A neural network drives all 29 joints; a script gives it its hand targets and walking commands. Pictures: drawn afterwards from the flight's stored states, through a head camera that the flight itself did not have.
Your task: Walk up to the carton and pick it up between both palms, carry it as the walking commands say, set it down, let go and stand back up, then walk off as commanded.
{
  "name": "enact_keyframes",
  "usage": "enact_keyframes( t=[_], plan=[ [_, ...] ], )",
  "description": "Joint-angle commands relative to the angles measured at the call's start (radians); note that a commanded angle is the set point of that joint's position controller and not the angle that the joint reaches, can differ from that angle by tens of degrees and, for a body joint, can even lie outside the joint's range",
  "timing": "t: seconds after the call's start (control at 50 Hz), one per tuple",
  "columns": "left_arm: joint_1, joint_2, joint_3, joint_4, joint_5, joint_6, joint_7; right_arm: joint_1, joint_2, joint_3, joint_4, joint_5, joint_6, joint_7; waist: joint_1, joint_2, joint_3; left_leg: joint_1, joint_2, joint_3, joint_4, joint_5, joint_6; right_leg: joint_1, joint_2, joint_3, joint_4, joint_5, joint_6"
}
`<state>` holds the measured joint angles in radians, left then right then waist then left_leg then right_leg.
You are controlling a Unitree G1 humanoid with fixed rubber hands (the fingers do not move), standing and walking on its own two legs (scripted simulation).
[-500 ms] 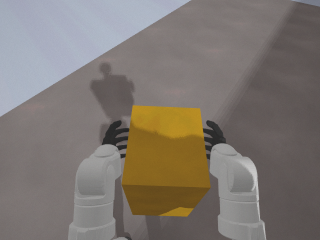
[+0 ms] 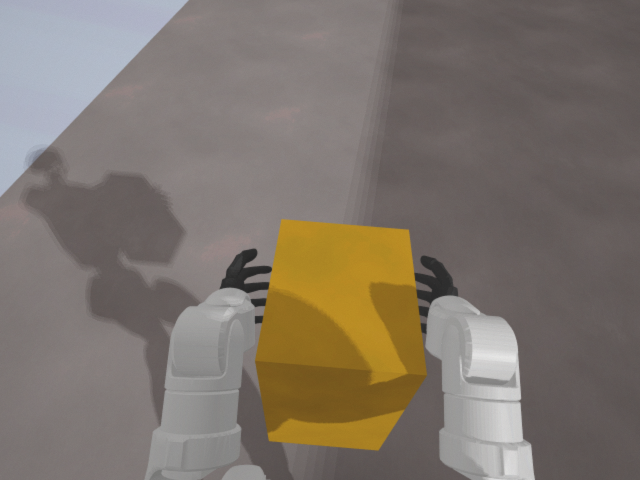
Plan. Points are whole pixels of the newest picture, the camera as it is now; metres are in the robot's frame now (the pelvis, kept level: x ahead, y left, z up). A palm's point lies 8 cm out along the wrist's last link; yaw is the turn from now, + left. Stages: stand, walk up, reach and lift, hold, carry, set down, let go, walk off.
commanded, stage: carry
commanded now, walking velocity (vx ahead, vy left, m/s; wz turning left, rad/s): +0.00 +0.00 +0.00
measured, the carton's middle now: (333, 343) +0.28 +0.01 -0.01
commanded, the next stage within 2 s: none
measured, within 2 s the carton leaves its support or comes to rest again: neither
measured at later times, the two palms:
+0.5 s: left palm (306, 109) +0.62 +0.07 +0.10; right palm (462, 141) +0.57 -0.17 +0.10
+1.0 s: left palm (322, 90) +0.69 +0.05 +0.10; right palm (467, 117) +0.64 -0.19 +0.10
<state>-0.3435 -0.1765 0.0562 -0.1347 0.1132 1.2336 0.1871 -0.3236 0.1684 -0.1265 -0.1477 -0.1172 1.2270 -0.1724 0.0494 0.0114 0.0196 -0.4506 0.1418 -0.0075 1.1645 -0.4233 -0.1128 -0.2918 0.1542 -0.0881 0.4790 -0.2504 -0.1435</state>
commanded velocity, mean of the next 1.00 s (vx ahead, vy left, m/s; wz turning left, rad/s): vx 0.09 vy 0.00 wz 0.00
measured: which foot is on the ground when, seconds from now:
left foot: up 0.00-0.16, down 0.18-1.00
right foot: down 0.00-0.18, up 0.20-0.44, down 0.46-1.00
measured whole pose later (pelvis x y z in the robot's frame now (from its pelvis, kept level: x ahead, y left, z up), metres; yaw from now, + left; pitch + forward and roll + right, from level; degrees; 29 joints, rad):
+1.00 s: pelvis +0.38 -0.01 +0.00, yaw -11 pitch +3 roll +0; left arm -0.34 -0.17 0.08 -0.11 0.13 1.23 0.16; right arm -0.34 0.17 -0.12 -0.12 -0.13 1.23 -0.19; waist 0.00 0.01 -0.12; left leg -0.17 0.09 0.22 0.53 -0.41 -0.01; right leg -0.20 -0.02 -0.17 0.52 -0.38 -0.03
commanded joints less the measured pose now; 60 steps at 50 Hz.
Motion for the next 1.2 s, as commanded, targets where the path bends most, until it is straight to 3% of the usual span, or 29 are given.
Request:
enact_keyframes(
  t=[0.0,0.06,0.1,0.12,0.14,0.16,0.18,0.2,0.22,0.26,0.28,0.3,0.32,0.36,0.4,0.42,0.44,0.46,0.48,0.5,0.56,0.62,0.82,0.86,0.94,1.02,1.1,1.18],
  plan=[
    [-0.458,-1.149,-0.64,-0.149,-0.463,-0.047,-0.281,-0.459,1.104,0.625,-0.151,0.425,-0.051,0.273,-0.033,-0.023,-0.417,-0.147,-0.014,0.031,-0.322,0.019,-0.007,0.452,-0.357,0.341,-0.113,0.974,-0.168],
    [-0.397,-1.089,-0.649,-0.217,-0.457,-0.039,-0.287,-0.379,1.096,0.651,-0.178,0.408,-0.056,0.256,-0.029,-0.097,-0.465,0.015,-0.128,0.194,-0.59,0.324,0.009,0.436,-0.254,0.137,-0.045,1.133,-0.05],
    [-0.35,-1.057,-0.642,-0.23,-0.443,-0.032,-0.291,-0.363,1.084,0.678,-0.196,0.41,-0.05,0.253,-0.026,-0.121,-0.472,0.161,-0.18,0.264,-0.716,0.517,0.01,0.401,-0.222,0.078,0.014,1.14,0.007],
    [-0.35,-1.045,-0.644,-0.239,-0.44,-0.028,-0.293,-0.368,1.081,0.692,-0.205,0.414,-0.047,0.254,-0.033,-0.122,-0.476,0.247,-0.178,0.266,-0.768,0.61,0.021,0.369,-0.218,0.058,0.063,1.081,0.033],
    [-0.355,-1.034,-0.647,-0.239,-0.436,-0.022,-0.295,-0.372,1.078,0.702,-0.214,0.416,-0.044,0.256,-0.054,-0.103,-0.488,0.361,-0.151,0.252,-0.854,0.736,0.045,0.321,-0.202,0.02,0.157,0.944,0.065],
    [-0.352,-1.023,-0.642,-0.217,-0.426,-0.014,-0.298,-0.37,1.075,0.707,-0.205,0.414,-0.036,0.258,-0.072,-0.073,-0.499,0.494,-0.08,0.218,-0.886,0.904,0.078,0.243,-0.185,-0.016,0.263,0.741,0.093],
    [-0.338,-1.009,-0.63,-0.174,-0.415,-0.006,-0.303,-0.378,1.048,0.697,-0.181,0.414,-0.026,0.262,-0.073,0.025,-0.496,0.629,0.068,0.085,-0.798,1.323,0.114,0.099,-0.137,-0.036,0.39,0.347,0.115],
    [-0.346,-1.012,-0.626,-0.131,-0.414,-0.003,-0.302,-0.365,1.031,0.666,-0.133,0.419,-0.022,0.271,-0.072,0.204,-0.533,0.852,0.272,-0.152,-0.722,1.638,0.253,-0.142,-0.073,0.049,0.532,-0.277,0.122],
    [-0.324,-1.019,-0.599,-0.068,-0.389,-0.003,-0.303,-0.374,1.031,0.657,-0.091,0.419,-0.015,0.277,-0.061,0.151,-0.562,0.841,0.309,-0.18,-0.718,1.515,0.288,-0.173,-0.133,0.143,0.573,-0.312,0.101],
    [-0.353,-1.061,-0.598,-0.082,-0.391,-0.013,-0.298,-0.367,1.068,0.651,-0.077,0.412,-0.016,0.286,-0.059,0.088,-0.502,0.766,0.236,-0.106,-0.778,1.295,0.254,-0.215,-0.186,0.16,0.412,-0.267,0.098],
    [-0.373,-1.078,-0.601,-0.073,-0.391,-0.015,-0.297,-0.391,1.077,0.659,-0.075,0.417,-0.02,0.29,-0.058,0.083,-0.478,0.714,0.204,-0.049,-0.799,1.201,0.243,-0.181,-0.207,0.149,0.25,-0.259,0.114],
    [-0.399,-1.08,-0.606,-0.097,-0.391,-0.021,-0.29,-0.434,1.087,0.67,-0.098,0.435,-0.022,0.294,-0.054,0.108,-0.472,0.647,0.166,0.012,-0.81,1.177,0.22,-0.099,-0.181,0.087,0.163,-0.234,0.124],
    [-0.409,-1.08,-0.608,-0.103,-0.391,-0.023,-0.282,-0.459,1.088,0.675,-0.112,0.45,-0.023,0.298,-0.055,0.134,-0.487,0.612,0.145,0.048,-0.815,1.151,0.209,-0.034,-0.153,0.035,0.119,-0.182,0.127],
    [-0.377,-1.089,-0.602,-0.089,-0.382,-0.024,-0.272,-0.454,1.082,0.673,-0.11,0.453,-0.017,0.304,-0.062,0.146,-0.508,0.595,0.136,0.082,-0.807,1.103,0.203,0.011,-0.15,-0.005,0.043,-0.077,0.128],
    [-0.361,-1.101,-0.606,-0.097,-0.382,-0.026,-0.27,-0.445,1.073,0.676,-0.115,0.448,-0.017,0.307,-0.053,0.119,-0.499,0.539,0.107,0.146,-0.768,1.074,0.173,0.089,-0.18,-0.034,-0.082,0.158,0.131],
    [-0.36,-1.104,-0.609,-0.103,-0.386,-0.024,-0.272,-0.44,1.071,0.678,-0.117,0.445,-0.017,0.306,-0.052,0.107,-0.498,0.494,0.092,0.157,-0.756,0.993,0.149,0.141,-0.213,-0.029,-0.104,0.27,0.128],
    [-0.365,-1.102,-0.612,-0.107,-0.392,-0.02,-0.277,-0.43,1.071,0.678,-0.112,0.441,-0.017,0.304,-0.053,0.08,-0.504,0.441,0.079,0.164,-0.736,0.86,0.126,0.197,-0.271,0.003,-0.101,0.422,0.121],
    [-0.372,-1.098,-0.614,-0.1,-0.393,-0.016,-0.281,-0.423,1.075,0.676,-0.105,0.436,-0.012,0.303,-0.059,0.022,-0.505,0.387,0.054,0.179,-0.707,0.616,0.107,0.237,-0.354,0.06,-0.063,0.657,0.103],
    [-0.386,-1.098,-0.614,-0.088,-0.387,-0.019,-0.281,-0.453,1.08,0.683,-0.109,0.441,-0.003,0.301,-0.064,-0.043,-0.486,0.376,0.04,0.155,-0.724,0.49,0.089,0.233,-0.383,0.068,-0.013,0.776,0.08],
    [-0.392,-1.095,-0.606,-0.07,-0.389,-0.016,-0.284,-0.47,1.078,0.691,-0.106,0.443,0.001,0.3,-0.063,-0.062,-0.471,0.37,0.046,0.144,-0.712,0.489,0.084,0.24,-0.387,0.068,-0.004,0.791,0.076],
    [-0.403,-1.099,-0.596,-0.027,-0.391,-0.009,-0.289,-0.484,1.074,0.682,-0.066,0.442,0.008,0.302,-0.057,-0.029,-0.461,0.39,0.068,0.136,-0.683,0.589,0.079,0.212,-0.369,0.061,-0.003,0.711,0.084],
    [-0.423,-1.106,-0.595,0.002,-0.398,-0.008,-0.291,-0.492,1.082,0.674,-0.029,0.439,0.009,0.303,-0.059,-0.018,-0.451,0.389,0.073,0.138,-0.658,0.661,0.073,0.206,-0.363,0.054,0.023,0.758,0.083],
    [-0.445,-1.106,-0.601,-0.02,-0.415,-0.026,-0.284,-0.522,1.093,0.686,-0.047,0.452,-0.006,0.295,-0.054,-0.022,-0.448,0.346,0.046,0.157,-0.635,0.692,0.077,0.22,-0.335,0.034,0.063,0.827,0.066],
    [-0.455,-1.1,-0.606,-0.033,-0.417,-0.029,-0.283,-0.53,1.088,0.693,-0.061,0.46,-0.009,0.294,-0.05,-0.024,-0.449,0.372,0.057,0.164,-0.702,0.599,0.07,0.25,-0.34,0.028,0.002,0.708,0.08],
    [-0.42,-1.085,-0.589,0.016,-0.394,-0.018,-0.284,-0.489,1.064,0.665,-0.011,0.443,0.003,0.299,-0.044,-0.003,-0.441,0.365,0.043,0.161,-0.649,0.37,0.128,0.285,-0.322,0.038,0.019,0.302,0.032],
    [-0.509,-1.095,-0.592,0.001,-0.402,-0.018,-0.283,-0.558,1.056,0.663,-0.024,0.454,0.002,0.305,-0.051,-0.006,-0.293,0.298,0.029,0.137,-0.689,0.218,0.145,0.171,-0.332,0.074,-0.007,0.134,0.031],
    [-0.514,-1.096,-0.579,0.023,-0.407,-0.013,-0.283,-0.565,1.051,0.658,-0.021,0.462,0.004,0.298,-0.055,-0.004,-0.309,0.334,0.037,0.125,-0.661,0.338,0.151,0.177,-0.317,0.061,0.055,0.227,0.043],
    [-0.484,-1.093,-0.569,0.038,-0.405,-0.015,-0.284,-0.54,1.05,0.664,-0.022,0.462,0.001,0.29,-0.065,-0.022,-0.362,0.404,0.02,0.147,-0.585,0.546,0.151,0.161,-0.3,0.025,0.19,0.566,0.056]
  ],
)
